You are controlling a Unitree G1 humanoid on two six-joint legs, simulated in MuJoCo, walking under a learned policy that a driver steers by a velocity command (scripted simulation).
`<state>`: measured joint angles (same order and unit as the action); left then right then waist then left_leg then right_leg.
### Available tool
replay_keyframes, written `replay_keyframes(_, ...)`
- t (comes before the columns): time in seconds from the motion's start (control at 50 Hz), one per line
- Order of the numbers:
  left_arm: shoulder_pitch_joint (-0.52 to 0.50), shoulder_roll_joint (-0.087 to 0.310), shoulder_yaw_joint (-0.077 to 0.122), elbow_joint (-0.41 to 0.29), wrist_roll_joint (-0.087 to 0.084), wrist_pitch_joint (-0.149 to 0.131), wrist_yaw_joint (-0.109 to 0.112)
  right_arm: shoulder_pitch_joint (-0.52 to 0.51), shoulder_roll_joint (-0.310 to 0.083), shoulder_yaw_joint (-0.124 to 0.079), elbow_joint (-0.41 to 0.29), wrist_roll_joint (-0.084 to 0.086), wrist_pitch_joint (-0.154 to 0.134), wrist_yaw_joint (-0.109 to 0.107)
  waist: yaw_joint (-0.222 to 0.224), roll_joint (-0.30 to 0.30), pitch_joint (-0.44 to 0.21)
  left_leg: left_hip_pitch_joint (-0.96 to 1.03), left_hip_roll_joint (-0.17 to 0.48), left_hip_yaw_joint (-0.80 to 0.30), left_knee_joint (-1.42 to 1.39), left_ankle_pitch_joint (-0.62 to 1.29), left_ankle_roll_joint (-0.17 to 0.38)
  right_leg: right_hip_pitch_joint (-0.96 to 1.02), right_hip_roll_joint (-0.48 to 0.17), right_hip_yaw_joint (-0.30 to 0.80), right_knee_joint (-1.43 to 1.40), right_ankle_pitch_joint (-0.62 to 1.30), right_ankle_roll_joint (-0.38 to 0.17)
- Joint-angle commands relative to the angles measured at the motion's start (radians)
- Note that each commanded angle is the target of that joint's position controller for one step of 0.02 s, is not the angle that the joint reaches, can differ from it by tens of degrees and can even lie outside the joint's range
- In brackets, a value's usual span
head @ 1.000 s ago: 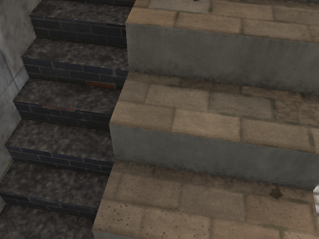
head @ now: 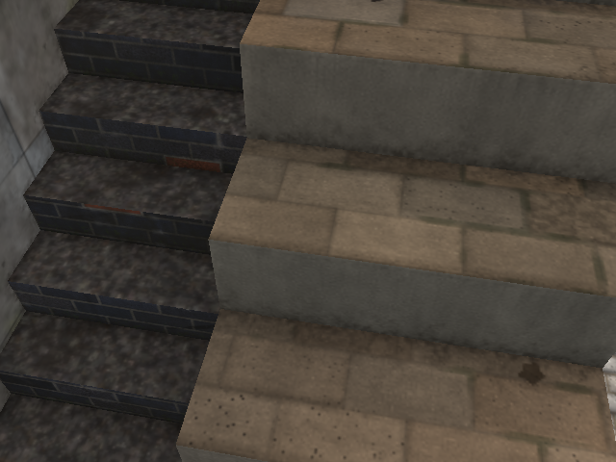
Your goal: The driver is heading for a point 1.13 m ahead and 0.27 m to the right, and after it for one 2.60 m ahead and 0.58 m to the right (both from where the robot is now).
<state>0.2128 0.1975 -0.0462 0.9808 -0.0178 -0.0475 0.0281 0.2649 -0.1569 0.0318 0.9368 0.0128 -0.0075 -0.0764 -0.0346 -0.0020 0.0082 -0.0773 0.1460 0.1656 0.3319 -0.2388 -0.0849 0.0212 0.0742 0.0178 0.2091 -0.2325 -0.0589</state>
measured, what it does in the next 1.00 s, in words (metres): stands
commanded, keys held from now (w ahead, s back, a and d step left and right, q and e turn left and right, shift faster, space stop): w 0.70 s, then no key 0.30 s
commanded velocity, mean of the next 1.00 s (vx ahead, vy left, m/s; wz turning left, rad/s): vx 0.43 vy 0.00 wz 0.00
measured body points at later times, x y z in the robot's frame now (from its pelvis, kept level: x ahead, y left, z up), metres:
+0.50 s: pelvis +0.00 +0.00 +0.00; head +0.01 +0.01 +0.45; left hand +0.08 +0.23 -0.15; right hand +0.05 -0.23 -0.14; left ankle -0.05 +0.16 -0.75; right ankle -0.08 -0.09 -0.75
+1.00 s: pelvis +0.00 +0.00 +0.00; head +0.01 +0.01 +0.45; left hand +0.05 +0.24 -0.15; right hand +0.02 -0.24 -0.15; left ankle -0.05 +0.16 -0.75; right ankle -0.08 -0.09 -0.75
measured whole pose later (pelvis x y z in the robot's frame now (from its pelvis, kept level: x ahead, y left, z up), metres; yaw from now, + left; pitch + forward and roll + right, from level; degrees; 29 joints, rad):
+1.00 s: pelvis +0.00 +0.00 +0.00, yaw -1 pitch +0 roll -1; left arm 0.24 0.22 -0.03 1.03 -0.01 -0.01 0.05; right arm 0.28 -0.18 0.02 0.97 0.01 0.01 -0.08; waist -0.04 -0.01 0.03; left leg -0.08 0.15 0.17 0.33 -0.23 -0.09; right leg 0.01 0.08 0.03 0.22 -0.23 -0.06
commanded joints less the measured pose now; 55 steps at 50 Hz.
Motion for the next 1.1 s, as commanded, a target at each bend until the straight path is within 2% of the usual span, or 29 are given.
replay_keyframes(0.02,0.013,0.086,0.015,-0.037,0.0,-0.009,0.002,0.031,-0.083,-0.016,-0.036,0.0,-0.008,-0.002,0.0,0.018,-0.005,-0.033,0.038,-0.037,-0.014,0.294,0.039,0.025,-0.143,0.103,0.022,0.498,-0.018)
replay_keyframes(0.6,0.019,0.093,0.018,-0.031,0.0,-0.008,0.003,0.025,-0.094,-0.017,-0.027,0.001,-0.01,-0.001,0.0,0.017,-0.006,-0.031,0.039,-0.038,-0.016,0.296,0.034,0.032,-0.142,0.11,0.019,0.515,-0.016)
replay_keyframes(0.62,0.011,0.11,0.022,-0.029,0.0,-0.001,0.01,0.013,-0.095,-0.017,-0.03,0.005,-0.01,-0.002,0.003,0.01,-0.005,-0.032,0.039,-0.032,-0.018,0.302,0.028,0.032,-0.138,0.105,0.022,0.526,-0.01)
replay_keyframes(0.7,0.011,0.107,0.022,-0.031,0.002,0.004,0.017,0.016,-0.096,-0.015,-0.028,0.006,-0.012,-0.002,0.002,0.02,-0.011,-0.029,0.038,-0.03,-0.019,0.309,0.024,0.039,-0.14,0.106,0.023,0.546,-0.008)
replay_keyframes(0.72,0.039,0.099,0.021,-0.013,-0.002,0.0,0.007,0.037,-0.112,-0.022,-0.016,0.012,-0.005,-0.001,0.007,0.025,-0.014,-0.01,0.041,-0.038,-0.016,0.292,0.028,0.046,-0.145,0.106,0.016,0.564,0.003)
replay_keyframes(0.78,0.053,0.108,0.024,0.01,-0.002,0.004,0.001,0.053,-0.118,-0.029,-0.004,0.004,0.007,-0.001,0.004,0.006,0.01,-0.02,0.046,-0.036,-0.011,0.295,0.027,0.042,-0.147,0.102,0.026,0.607,0.01)
replay_keyframes(0.8,0.042,0.12,0.029,0.007,0.004,0.012,0.012,0.046,-0.109,-0.027,-0.008,-0.006,0.003,-0.003,-0.002,-0.001,0.008,-0.035,0.047,-0.026,-0.014,0.314,0.02,0.042,-0.145,0.101,0.038,0.613,0.0)
replay_keyframes(0.84,0.041,0.119,0.032,0.005,0.007,0.021,0.02,0.047,-0.111,-0.029,-0.004,-0.003,0.001,-0.003,-0.003,0.019,0.004,-0.036,0.048,-0.022,-0.013,0.322,0.013,0.042,-0.152,0.103,0.046,0.626,-0.001)
replay_keyframes(0.86,0.055,0.108,0.03,0.012,0.001,0.018,0.011,0.056,-0.116,-0.032,0.003,0.008,0.01,-0.001,0.003,0.029,0.001,-0.021,0.049,-0.029,-0.005,0.31,0.015,0.046,-0.159,0.104,0.042,0.644,0.01)
replay_keyframes(0.88,0.057,0.109,0.03,0.017,-0.001,0.018,0.008,0.063,-0.114,-0.033,0.007,0.007,0.017,-0.002,0.001,0.017,0.002,-0.022,0.05,-0.027,-0.003,0.299,0.014,0.043,-0.159,0.103,0.045,0.65,0.012)
replay_keyframes(0.9,0.044,0.121,0.034,0.014,0.004,0.025,0.017,0.063,-0.107,-0.031,0.003,-0.005,0.014,-0.006,-0.007,0.001,0.005,-0.039,0.051,-0.019,-0.012,0.301,0.009,0.04,-0.154,0.102,0.055,0.64,0.001)
replay_keyframes(0.92,0.048,0.116,0.035,0.014,0.007,0.031,0.022,0.069,-0.107,-0.032,0.006,-0.007,0.014,-0.007,-0.006,0.016,0.008,-0.041,0.05,-0.016,-0.013,0.3,0.008,0.036,-0.156,0.102,0.06,0.631,-0.001)
replay_keyframes(0.96,0.059,0.116,0.037,0.015,0.009,0.038,0.026,0.075,-0.107,-0.032,0.01,-0.003,0.016,-0.007,-0.004,0.024,0.003,-0.041,0.051,-0.014,-0.014,0.302,0.005,0.035,-0.159,0.104,0.06,0.624,-0.002)
replay_keyframes(0.98,0.045,0.116,0.038,0.02,0.019,0.036,0.029,0.06,-0.123,-0.034,0.002,-0.009,0.017,-0.01,-0.009,0.052,0.02,-0.038,0.048,-0.021,-0.032,0.317,0.009,0.012,-0.167,0.105,0.054,0.574,0.003)
replay_keyframes(1.0,0.055,0.119,0.041,0.023,0.02,0.035,0.03,0.06,-0.122,-0.034,0.003,-0.008,0.018,-0.012,-0.003,0.05,0.018,-0.03,0.051,-0.023,-0.033,0.336,0.011,0.008,-0.164,0.104,0.045,0.548,0.004)
replay_keyframes(1.02,0.063,0.119,0.041,0.029,0.018,0.035,0.03,0.069,-0.123,-0.034,0.006,-0.007,0.02,-0.015,-0.003,0.04,0.012,-0.021,0.052,-0.023,-0.033,0.34,0.012,0.007,-0.163,0.103,0.041,0.543,0.005)
replay_keyframes(1.04,0.091,0.126,0.045,0.031,0.009,0.04,0.031,0.11,-0.111,-0.032,0.018,-0.004,0.02,-0.014,0.0,0.002,-0.011,-0.02,0.055,-0.019,-0.024,0.336,0.009,0.034,-0.148,0.1,0.044,0.572,-0.001)
replay_keyframes(1.06,0.086,0.122,0.045,0.033,0.006,0.046,0.033,0.114,-0.116,-0.033,0.019,-0.004,0.02,-0.014,-0.005,0.005,-0.005,-0.031,0.054,-0.018,-0.03,0.316,0.008,0.037,-0.15,0.099,0.05,0.574,0.0)
replay_keyframes(1.08,0.072,0.115,0.045,0.033,0.018,0.044,0.037,0.094,-0.129,-0.035,0.011,-0.01,0.02,-0.014,-0.007,0.038,0.015,-0.037,0.049,-0.024,-0.048,0.312,0.014,0.018,-0.161,0.103,0.043,0.528,0.004)
replay_keyframes(1.1,0.088,0.104,0.042,0.039,0.015,0.037,0.026,0.091,-0.132,-0.037,0.014,-0.002,0.028,-0.014,0.004,0.048,0.02,-0.022,0.051,-0.033,-0.04,0.318,0.02,0.011,-0.163,0.102,0.035,0.51,0.012)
